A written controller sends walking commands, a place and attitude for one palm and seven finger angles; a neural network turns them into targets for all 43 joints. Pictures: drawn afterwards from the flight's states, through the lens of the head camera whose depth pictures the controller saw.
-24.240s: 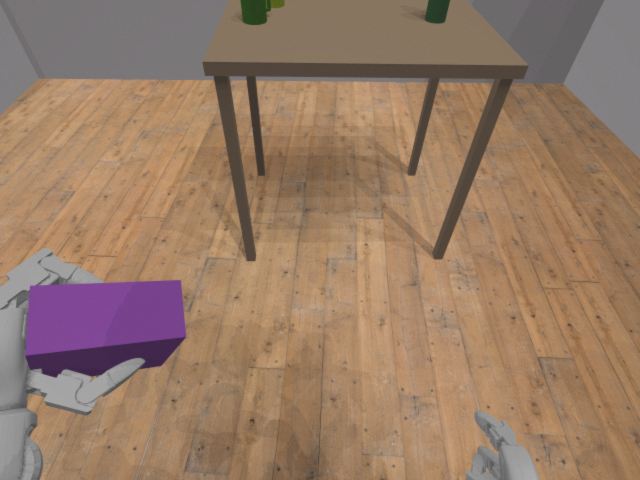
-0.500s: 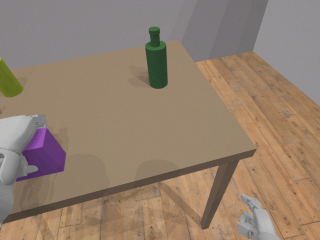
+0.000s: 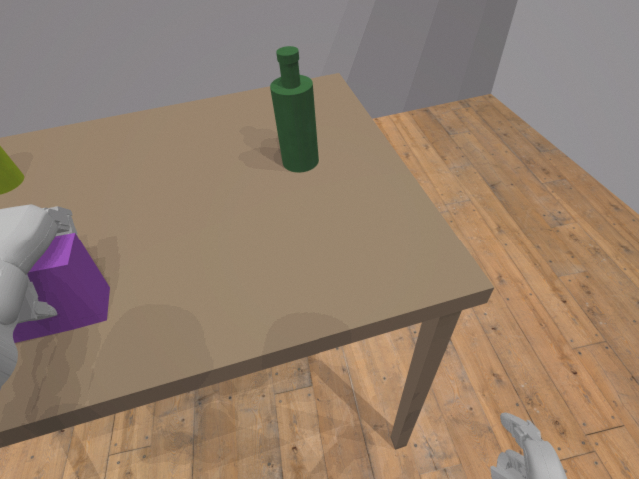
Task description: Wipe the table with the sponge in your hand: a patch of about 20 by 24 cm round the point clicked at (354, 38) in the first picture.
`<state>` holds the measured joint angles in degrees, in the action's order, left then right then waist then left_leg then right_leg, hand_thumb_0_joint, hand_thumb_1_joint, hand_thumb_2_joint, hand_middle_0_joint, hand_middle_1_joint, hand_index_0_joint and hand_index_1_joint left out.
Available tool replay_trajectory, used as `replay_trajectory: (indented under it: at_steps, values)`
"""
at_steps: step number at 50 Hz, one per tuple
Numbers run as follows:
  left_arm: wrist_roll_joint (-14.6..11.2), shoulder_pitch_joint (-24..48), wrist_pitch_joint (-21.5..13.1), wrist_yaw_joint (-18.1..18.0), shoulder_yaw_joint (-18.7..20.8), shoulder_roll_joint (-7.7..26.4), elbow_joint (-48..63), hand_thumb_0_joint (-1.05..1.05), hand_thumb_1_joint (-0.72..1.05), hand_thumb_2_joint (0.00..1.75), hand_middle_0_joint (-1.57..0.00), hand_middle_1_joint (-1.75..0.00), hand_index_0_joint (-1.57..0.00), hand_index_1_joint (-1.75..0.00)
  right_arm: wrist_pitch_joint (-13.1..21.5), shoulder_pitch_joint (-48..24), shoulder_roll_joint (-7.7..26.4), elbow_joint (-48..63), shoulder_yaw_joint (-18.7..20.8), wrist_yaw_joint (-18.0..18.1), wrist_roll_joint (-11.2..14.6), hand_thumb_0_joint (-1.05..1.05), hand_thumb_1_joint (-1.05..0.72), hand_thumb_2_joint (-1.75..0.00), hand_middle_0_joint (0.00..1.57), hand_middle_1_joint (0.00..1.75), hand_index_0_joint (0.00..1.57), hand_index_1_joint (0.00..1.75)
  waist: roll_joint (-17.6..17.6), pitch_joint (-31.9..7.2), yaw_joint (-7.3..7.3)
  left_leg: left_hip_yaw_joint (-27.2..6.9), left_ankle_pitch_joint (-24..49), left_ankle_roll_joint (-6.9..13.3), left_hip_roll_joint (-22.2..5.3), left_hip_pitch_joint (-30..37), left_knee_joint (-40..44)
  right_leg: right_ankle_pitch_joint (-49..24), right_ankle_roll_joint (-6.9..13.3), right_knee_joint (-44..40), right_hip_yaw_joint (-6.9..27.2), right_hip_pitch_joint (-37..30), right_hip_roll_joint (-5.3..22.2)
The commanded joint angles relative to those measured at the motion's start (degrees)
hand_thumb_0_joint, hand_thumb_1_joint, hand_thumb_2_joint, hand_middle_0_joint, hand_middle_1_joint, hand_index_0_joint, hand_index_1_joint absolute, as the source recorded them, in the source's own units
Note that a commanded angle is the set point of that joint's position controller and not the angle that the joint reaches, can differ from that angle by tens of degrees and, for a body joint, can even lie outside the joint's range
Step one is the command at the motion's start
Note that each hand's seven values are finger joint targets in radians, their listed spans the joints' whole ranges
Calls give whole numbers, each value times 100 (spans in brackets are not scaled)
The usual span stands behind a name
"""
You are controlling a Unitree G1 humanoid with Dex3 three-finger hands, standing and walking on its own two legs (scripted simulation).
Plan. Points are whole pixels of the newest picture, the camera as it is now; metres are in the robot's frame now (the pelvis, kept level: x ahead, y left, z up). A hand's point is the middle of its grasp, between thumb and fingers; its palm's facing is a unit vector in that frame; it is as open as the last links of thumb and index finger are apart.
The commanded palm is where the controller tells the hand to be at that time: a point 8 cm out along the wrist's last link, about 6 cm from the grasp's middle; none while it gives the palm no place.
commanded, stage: wipe forward along the first lane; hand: left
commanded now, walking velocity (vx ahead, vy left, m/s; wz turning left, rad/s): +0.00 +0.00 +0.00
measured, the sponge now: (46, 299) +0.26 +0.39 +0.09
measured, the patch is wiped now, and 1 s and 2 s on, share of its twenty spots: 0.45 0.60 0.60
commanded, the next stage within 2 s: slide across to the middle lane in 1.04 s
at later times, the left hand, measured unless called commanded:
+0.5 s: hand (36, 239) +0.32 +0.41 +0.14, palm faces -0.17 +0.03 -0.98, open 9.6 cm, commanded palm +0.31 +0.40 +0.16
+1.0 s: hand (37, 216) +0.36 +0.43 +0.14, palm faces -0.16 +0.03 -0.99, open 9.7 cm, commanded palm +0.36 +0.42 +0.16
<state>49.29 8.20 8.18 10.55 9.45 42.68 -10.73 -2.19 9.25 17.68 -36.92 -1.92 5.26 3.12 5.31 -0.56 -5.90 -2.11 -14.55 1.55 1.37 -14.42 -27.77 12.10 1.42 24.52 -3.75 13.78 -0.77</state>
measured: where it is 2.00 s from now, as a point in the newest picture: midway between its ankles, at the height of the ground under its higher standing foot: outside the picture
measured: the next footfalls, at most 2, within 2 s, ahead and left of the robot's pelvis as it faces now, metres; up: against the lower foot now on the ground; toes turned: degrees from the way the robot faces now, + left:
none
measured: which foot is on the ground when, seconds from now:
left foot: down 0.00-1.00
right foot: down 0.00-1.00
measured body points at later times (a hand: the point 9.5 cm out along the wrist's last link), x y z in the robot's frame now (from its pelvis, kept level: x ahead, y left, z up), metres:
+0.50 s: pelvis -0.01 -0.01 -0.01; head +0.02 -0.03 +0.44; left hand +0.32 +0.40 +0.19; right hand +0.10 -0.29 -0.13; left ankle +0.00 +0.10 -0.74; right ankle +0.01 -0.11 -0.74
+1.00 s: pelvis -0.01 +0.01 -0.01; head +0.04 +0.00 +0.44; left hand +0.36 +0.43 +0.19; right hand +0.07 -0.26 -0.14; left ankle +0.00 +0.10 -0.74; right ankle +0.01 -0.11 -0.74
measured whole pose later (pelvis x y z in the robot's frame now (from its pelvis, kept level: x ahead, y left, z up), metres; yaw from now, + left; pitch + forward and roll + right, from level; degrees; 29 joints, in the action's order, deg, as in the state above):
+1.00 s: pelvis -0.01 +0.01 -0.01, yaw -1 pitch +9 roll -2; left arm 57.6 38.5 -8.7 6.2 9.3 51.2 -54.2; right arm -8.4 17.2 18.1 -39.4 0.6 3.8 4.5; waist 3.9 -4.3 -1.7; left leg -1.3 -15.6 2.5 1.3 -26.8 -33.3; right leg 11.8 0.7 28.1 -3.0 25.5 -0.9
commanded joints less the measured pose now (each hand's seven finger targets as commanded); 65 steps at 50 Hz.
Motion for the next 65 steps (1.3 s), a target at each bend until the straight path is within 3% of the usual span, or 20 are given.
replay_trajectory:
  at_steps: [1, 4, 10, 13, 17, 21, 23, 25, 28, 32, 36, 38, 40, 43, 46, 51, 53, 56, 59, 65]
  values:
    - [246, 1152, -168, -113, 371, 1450, -192, 0, 10, 130, -120, -160, -120, -160, 176, -402, 745, 792, 305, 74, 30, 0, -90, -90, 20, 30, 20, 30, -451, -643, 168, 35, 744, 122, 170, 3, 280, -197, 181, -436, 209, -143, -50]
    - [319, 1196, -293, -149, 608, 1742, -583, 0, 10, 130, -120, -160, -120, -160, 157, -216, 800, 762, 361, 77, 14, 0, -90, -90, 20, 30, 20, 30, -590, -822, 143, 45, 757, 156, 184, -82, 185, -253, 204, -392, 294, -221, -33]
    - [330, 1503, -550, -137, 604, 1850, -1383, 0, 10, 130, -120, -160, -120, -160, 41, -18, 871, 630, 425, 66, 48, 0, -90, -90, 20, 30, 20, 30, -799, -709, 257, 95, 542, 174, 190, -379, 32, -264, 148, -326, 366, -68, -20]
    - [430, 1766, -703, -137, 720, 2150, -1697, 0, 10, 130, -120, -160, -120, -160, 22, -2, 882, 647, 434, 51, 84, 0, -90, -90, 20, 30, 20, 30, -728, -734, 270, 74, 392, 193, 190, -512, 6, -62, 170, -331, 466, 6, -40]
    - [575, 2273, -876, -127, 403, 1968, -2299, 0, 10, 130, -120, -160, -120, -160, -84, 232, 915, 548, 465, 43, 71, 0, -90, -90, 20, 30, 20, 30, -698, -599, 388, 99, 158, 190, 216, -732, -50, 132, 149, -304, 409, 269, -28]
    - [652, 2538, -1086, -122, 460, 2157, -2609, 0, 10, 130, -120, -160, -120, -160, -159, 406, 928, 552, 505, 38, 71, 0, -90, -90, 20, 30, 20, 30, -724, -978, 384, 91, 287, 214, 226, -808, -172, -145, 167, -176, 496, 73, 0]
    - [678, 2677, -1188, -122, 569, 2349, -2814, 0, 10, 130, -120, -160, -120, -160, -198, 446, 934, 555, 503, 27, 86, 0, -90, -90, 20, 30, 20, 30, -685, -955, 394, 61, 252, 225, 207, -884, -156, -127, 191, -180, 515, 149, -19]
    - [646, 2755, -1307, -131, 456, 2200, -2975, 0, 10, 130, -120, -160, -120, -160, -248, 513, 929, 533, 520, 29, 86, 0, -90, -90, 20, 30, 20, 30, -806, -972, 424, 73, 175, 230, 219, -960, -204, -92, 165, -145, 490, 152, -10]
    - [714, 2958, -1494, -197, 662, 2507, -3109, 0, 10, 130, -120, -160, -120, -160, -297, 602, 946, 526, 548, 18, 88, 0, -90, -90, 20, 30, 20, 30, -645, -1096, 379, 53, 204, 233, 203, -978, -173, -78, 200, -111, 505, 209, -37]
    - [771, 3243, -1628, -339, 466, 2311, -3377, 0, 10, 130, -120, -160, -120, -160, -388, 695, 942, 452, 563, -13, 102, 0, -90, -90, 20, 30, 20, 30, -673, -983, 461, 60, 113, 219, 202, -1090, -214, -28, 200, -89, 459, 399, -47]
    - [805, 3313, -1651, -478, 547, 2414, -3558, 0, 10, 130, -120, -160, -120, -160, -439, 798, 969, 398, 602, -35, 106, 0, -90, -90, 20, 30, 20, 30, -772, -1182, 454, 69, 178, 231, 184, -1060, -229, -136, 198, -61, 476, 349, -63]
    - [865, 3582, -1662, -509, 466, 2438, -3614, 0, 10, 130, -120, -160, -120, -160, -460, 816, 966, 394, 579, -52, 135, 0, -90, -90, 20, 30, 20, 30, -566, -1141, 479, 25, 202, 223, 188, -1052, -126, -60, 236, -89, 420, 483, -99]
    - [870, 3671, -1635, -545, 208, 2146, -3742, 0, 10, 130, -120, -160, -120, -160, -470, 854, 955, 353, 589, -66, 136, 0, -90, -90, 20, 30, 20, 30, -618, -1114, 541, 31, 145, 224, 177, -1003, -127, 14, 219, -113, 383, 563, -111]
    - [962, 3899, -1618, -573, 234, 2290, -3807, 0, 10, 130, -120, -160, -120, -160, -484, 898, 965, 336, 570, -82, 146, 0, -90, -90, 20, 30, 20, 30, -461, -1180, 535, -31, 225, 206, 152, -921, -46, 20, 266, -123, 349, 622, -145]
    - [966, 4110, -1571, -578, 31, 2136, -4009, 0, 10, 130, -120, -160, -120, -160, -495, 975, 981, 294, 565, -73, 151, 0, -90, -90, 20, 30, 20, 30, -718, -1093, 640, -36, 73, 216, 154, -961, -34, 146, 226, -178, 316, 710, -163]
    - [1012, 4395, -1615, -562, -53, 2147, -4147, 0, 10, 130, -120, -160, -120, -160, -499, 1066, 987, 268, 554, -73, 150, 0, -90, -90, 20, 30, 20, 30, -602, -1127, 659, -87, 202, 186, 125, -848, 13, 69, 268, -177, 291, 765, -184]
    - [1052, 4395, -1666, -551, 118, 2383, -4167, 0, 10, 130, -120, -160, -120, -160, -500, 1087, 993, 301, 544, -64, 140, 0, -90, -90, 20, 30, 20, 30, -418, -1269, 578, -123, 383, 170, 113, -789, 62, -28, 317, -164, 292, 711, -193]
    - [1063, 4554, -1669, -552, -59, 2212, -4269, 0, 10, 130, -120, -160, -120, -160, -523, 1154, 1004, 246, 555, -72, 131, 0, -90, -90, 20, 30, 20, 30, -455, -1183, 670, -108, 369, 158, 101, -752, 15, -16, 292, -166, 262, 857, -214]
    - [1022, 4607, -1755, -544, -181, 2018, -3998, 0, 10, 130, -120, -160, -120, -160, -521, 1190, 942, 279, 577, -86, 115, 0, -90, -90, 20, 30, 20, 30, -249, -1503, 626, -148, 742, 123, 67, -438, 20, -234, 333, -129, 257, 737, -217]
    - [561, 4371, -1810, -636, -380, 1386, -2962, 0, 10, 130, -120, -160, -120, -160, -524, 987, 837, 325, 641, -146, 131, 0, -90, -90, 20, 30, 20, 30, -108, -1684, 577, -262, 1431, 21, -25, 172, 75, -518, 340, -191, 210, 602, -219]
